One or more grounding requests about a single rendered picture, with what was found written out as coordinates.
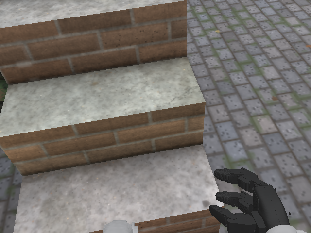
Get left robot thigh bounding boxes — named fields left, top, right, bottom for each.
left=103, top=220, right=139, bottom=233

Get right robot hand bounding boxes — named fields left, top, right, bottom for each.
left=209, top=167, right=291, bottom=233

